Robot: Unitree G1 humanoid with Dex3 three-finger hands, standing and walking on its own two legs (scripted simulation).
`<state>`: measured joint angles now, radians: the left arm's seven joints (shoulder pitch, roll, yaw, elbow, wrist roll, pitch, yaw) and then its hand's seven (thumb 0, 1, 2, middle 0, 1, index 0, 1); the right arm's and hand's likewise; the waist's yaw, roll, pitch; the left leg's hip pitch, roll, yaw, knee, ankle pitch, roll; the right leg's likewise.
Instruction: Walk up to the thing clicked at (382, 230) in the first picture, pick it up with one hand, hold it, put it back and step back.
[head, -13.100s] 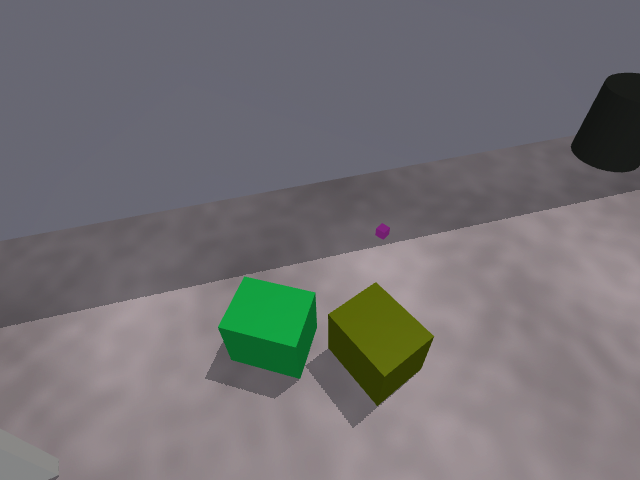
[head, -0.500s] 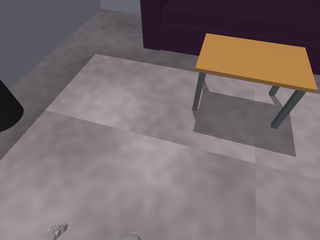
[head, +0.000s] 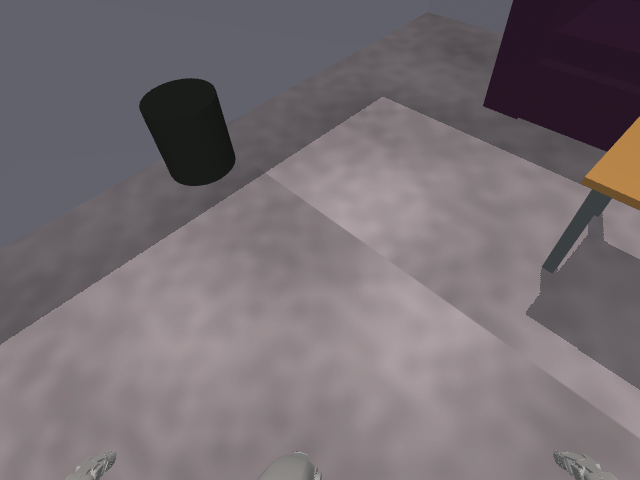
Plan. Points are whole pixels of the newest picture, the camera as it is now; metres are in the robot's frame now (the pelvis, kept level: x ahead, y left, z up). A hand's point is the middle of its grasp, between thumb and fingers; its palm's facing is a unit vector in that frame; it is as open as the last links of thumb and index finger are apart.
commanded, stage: walk up
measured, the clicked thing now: out of the picture +0.44 +1.51 -0.75
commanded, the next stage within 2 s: none
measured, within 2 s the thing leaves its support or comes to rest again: neither
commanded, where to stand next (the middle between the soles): +0.10 +0.06 m, yaw +68 degrees
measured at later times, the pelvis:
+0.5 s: pelvis +0.03 +0.03 -0.01, yaw +25 degrees
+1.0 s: pelvis +0.04 +0.00 -0.01, yaw +47 degrees
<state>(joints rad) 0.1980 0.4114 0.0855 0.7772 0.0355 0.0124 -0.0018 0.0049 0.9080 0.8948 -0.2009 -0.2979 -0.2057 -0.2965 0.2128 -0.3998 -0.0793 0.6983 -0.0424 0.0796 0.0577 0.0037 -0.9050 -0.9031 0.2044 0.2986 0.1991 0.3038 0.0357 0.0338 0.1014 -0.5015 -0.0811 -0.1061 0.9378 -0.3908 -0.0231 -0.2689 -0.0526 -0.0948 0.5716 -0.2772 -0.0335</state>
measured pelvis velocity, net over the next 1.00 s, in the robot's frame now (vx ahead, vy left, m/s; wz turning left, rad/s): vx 0.04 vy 0.00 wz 0.82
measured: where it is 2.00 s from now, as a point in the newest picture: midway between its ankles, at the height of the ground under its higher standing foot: outside the picture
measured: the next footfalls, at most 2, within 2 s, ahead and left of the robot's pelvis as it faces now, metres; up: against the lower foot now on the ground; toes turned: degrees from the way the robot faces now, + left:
left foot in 0.30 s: +0.05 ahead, +0.15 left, +0.00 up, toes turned +20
right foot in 0.68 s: +0.19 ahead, -0.05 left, +0.00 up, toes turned +33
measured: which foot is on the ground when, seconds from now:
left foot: up 0.00-0.28, down 0.30-0.70, up 0.72-1.00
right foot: down 0.00-0.32, up 0.34-0.66, down 0.68-1.00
